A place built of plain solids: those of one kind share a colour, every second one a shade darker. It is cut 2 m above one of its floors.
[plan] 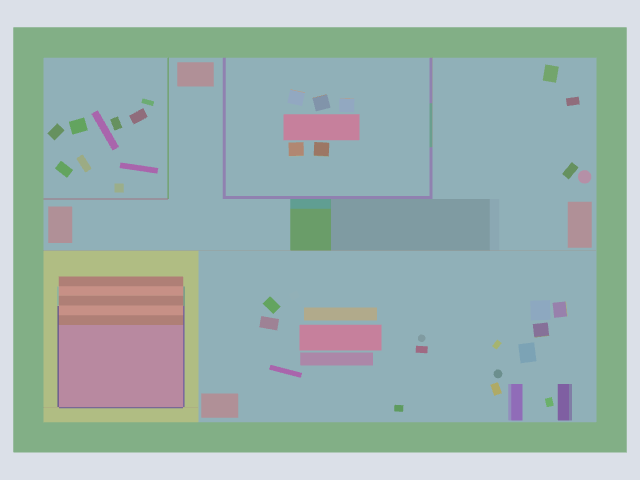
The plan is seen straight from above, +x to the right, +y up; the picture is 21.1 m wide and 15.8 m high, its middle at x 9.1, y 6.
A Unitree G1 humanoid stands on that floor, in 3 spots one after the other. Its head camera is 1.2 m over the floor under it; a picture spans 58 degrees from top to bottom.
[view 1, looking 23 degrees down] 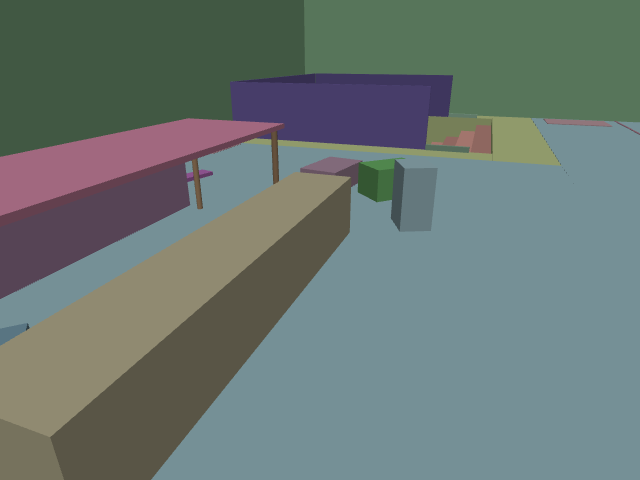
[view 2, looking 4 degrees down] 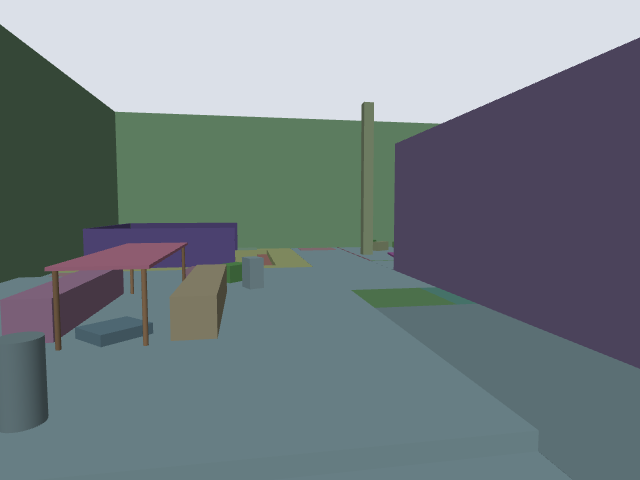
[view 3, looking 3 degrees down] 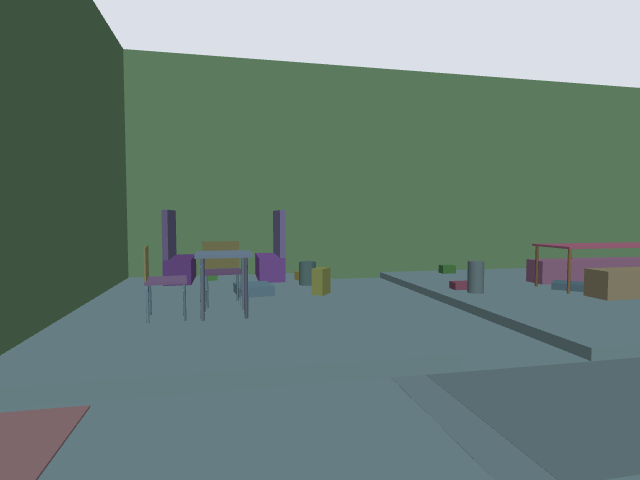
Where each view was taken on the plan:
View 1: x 11.44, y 4.59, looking -160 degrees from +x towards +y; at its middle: benchb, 2.57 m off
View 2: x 15.14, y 4.04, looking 170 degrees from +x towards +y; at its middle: wall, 15.41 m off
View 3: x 16.30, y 8.96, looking -102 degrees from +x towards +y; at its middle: wall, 9.17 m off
